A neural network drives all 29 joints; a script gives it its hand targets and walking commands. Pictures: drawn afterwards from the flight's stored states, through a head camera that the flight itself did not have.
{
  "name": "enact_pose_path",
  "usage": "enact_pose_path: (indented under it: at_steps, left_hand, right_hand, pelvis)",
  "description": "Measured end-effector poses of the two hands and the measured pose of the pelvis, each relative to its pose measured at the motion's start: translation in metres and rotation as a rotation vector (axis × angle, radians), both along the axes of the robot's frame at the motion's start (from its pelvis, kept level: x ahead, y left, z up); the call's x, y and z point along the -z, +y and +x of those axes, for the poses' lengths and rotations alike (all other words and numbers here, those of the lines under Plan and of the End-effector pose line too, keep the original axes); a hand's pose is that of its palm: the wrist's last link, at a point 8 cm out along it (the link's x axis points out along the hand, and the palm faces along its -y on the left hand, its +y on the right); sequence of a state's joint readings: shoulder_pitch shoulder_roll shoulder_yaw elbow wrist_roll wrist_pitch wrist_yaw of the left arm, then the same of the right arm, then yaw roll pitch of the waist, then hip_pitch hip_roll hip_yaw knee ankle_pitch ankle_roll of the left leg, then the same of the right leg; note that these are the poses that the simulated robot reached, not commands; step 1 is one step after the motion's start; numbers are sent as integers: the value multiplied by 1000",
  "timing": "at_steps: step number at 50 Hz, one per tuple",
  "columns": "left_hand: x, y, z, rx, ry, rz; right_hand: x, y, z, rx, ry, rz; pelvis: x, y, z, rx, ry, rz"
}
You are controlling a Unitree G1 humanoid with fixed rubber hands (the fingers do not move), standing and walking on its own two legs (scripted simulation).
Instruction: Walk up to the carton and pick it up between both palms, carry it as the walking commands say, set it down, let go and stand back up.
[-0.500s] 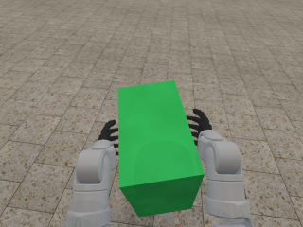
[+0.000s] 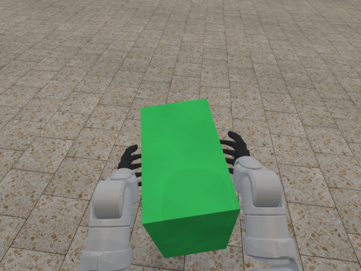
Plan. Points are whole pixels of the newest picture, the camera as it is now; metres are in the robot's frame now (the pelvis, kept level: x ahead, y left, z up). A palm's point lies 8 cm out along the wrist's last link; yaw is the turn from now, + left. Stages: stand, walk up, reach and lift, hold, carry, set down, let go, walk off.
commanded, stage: carry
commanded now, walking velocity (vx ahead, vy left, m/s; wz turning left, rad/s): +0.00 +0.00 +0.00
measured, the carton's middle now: (185, 180) +0.32 +0.00 +0.02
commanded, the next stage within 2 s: hold in 0.20 s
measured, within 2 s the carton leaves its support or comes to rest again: neither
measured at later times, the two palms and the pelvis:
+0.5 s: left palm (120, 180) +0.28 +0.14 +0.08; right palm (235, 167) +0.31 -0.11 +0.09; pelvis +0.00 +0.00 +0.01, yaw -1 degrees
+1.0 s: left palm (119, 190) +0.29 +0.15 +0.02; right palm (225, 174) +0.31 -0.10 +0.05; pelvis -0.02 +0.01 +0.00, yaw -1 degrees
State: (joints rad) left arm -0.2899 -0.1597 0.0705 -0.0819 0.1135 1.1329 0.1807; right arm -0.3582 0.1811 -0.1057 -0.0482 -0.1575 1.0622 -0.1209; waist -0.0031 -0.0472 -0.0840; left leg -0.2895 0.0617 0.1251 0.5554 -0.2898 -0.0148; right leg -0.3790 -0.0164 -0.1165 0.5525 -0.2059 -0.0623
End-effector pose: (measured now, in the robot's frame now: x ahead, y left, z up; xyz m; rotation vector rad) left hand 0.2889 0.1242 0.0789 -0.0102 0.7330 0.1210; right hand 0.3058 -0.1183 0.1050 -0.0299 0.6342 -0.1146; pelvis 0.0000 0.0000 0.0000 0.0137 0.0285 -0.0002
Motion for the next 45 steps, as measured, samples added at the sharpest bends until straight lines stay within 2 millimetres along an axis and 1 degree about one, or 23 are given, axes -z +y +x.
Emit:
enact_pose_path:
  at_steps: [11,12,15,16,17,19,23,24,26,29,32,34,39,42,45]
  left_hand:
    - [5,0,3,0,-11,4]
    - [10,2,4,6,-8,11]
    - [40,4,0,22,57,31]
    - [45,5,-3,25,65,38]
    - [45,5,-5,25,56,47]
    - [36,7,-4,16,9,62]
    - [8,10,-4,4,-92,101]
    - [3,10,-4,3,-106,103]
    - [0,11,-7,-5,-111,91]
    - [7,11,-16,-7,-79,65]
    - [21,12,-24,-21,-25,30]
    - [25,12,-26,-32,-8,20]
    - [26,12,-18,-49,-23,-1]
    - [28,11,-10,-41,-28,-11]
    - [35,11,-5,-35,-15,-16]
  right_hand:
    - [5,0,3,-5,-11,-6]
    - [10,1,4,-18,-6,-18]
    - [40,4,2,-55,60,-74]
    - [46,4,0,-62,68,-75]
    - [48,4,-1,-67,61,-66]
    - [44,6,0,-76,15,-44]
    - [21,9,2,-85,-92,-10]
    - [16,9,1,-88,-108,-8]
    - [10,10,-2,-94,-114,-17]
    - [9,10,-7,-101,-85,-35]
    - [17,12,-10,-102,-32,-36]
    - [21,14,-10,-96,-17,-34]
    - [23,14,-6,-61,-35,-16]
    - [24,12,-2,-36,-41,-7]
    - [31,12,1,-23,-27,-3]
  pelvis:
    - [0,0,0,0,0,0]
    - [-1,0,0,1,-17,1]
    - [-3,0,-1,13,-70,6]
    - [-4,0,-1,13,-84,7]
    - [-4,0,-2,13,-95,7]
    - [-5,0,-3,13,-109,10]
    - [-6,-1,-2,12,-130,11]
    - [-6,-2,-3,13,-139,12]
    - [-6,-3,-5,16,-160,15]
    - [-5,-6,-11,17,-190,16]
    - [-5,-9,-18,19,-204,15]
    - [-4,-10,-22,20,-209,11]
    - [-3,-9,-28,21,-217,1]
    - [-2,-5,-27,20,-217,-4]
    - [-2,-1,-24,19,-213,-10]
